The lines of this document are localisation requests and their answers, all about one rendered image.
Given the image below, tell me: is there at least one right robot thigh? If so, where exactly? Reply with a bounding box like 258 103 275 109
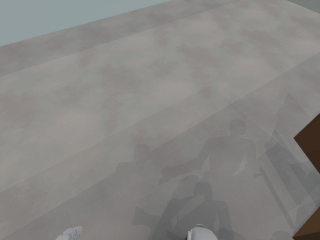
187 227 218 240

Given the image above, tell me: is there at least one cupboard door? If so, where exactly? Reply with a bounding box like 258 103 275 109
294 113 320 174

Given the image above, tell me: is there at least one left robot hand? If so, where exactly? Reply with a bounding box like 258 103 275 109
56 226 83 240

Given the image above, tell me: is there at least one robot right shin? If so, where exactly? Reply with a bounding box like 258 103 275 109
194 224 205 228

